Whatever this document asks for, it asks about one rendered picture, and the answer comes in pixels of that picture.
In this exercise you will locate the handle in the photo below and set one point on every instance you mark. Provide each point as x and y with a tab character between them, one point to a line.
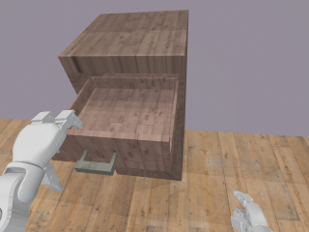
93	167

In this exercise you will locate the right robot hand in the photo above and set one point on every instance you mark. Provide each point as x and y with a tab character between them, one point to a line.
244	220

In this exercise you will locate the left robot hand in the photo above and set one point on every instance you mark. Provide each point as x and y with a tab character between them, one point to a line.
38	142

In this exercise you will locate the left robot forearm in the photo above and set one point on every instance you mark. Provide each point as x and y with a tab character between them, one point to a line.
19	186

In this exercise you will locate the drawer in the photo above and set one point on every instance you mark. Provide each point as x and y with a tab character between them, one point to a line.
134	117

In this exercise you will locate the cabinet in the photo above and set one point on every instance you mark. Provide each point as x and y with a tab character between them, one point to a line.
141	44

